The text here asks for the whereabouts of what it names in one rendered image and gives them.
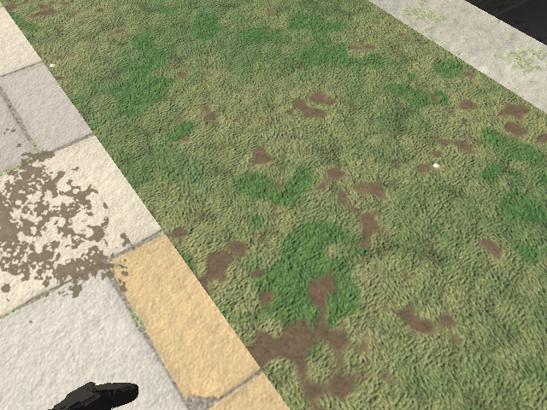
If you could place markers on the left robot hand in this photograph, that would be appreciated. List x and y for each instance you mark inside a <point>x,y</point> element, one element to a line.
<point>99,397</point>

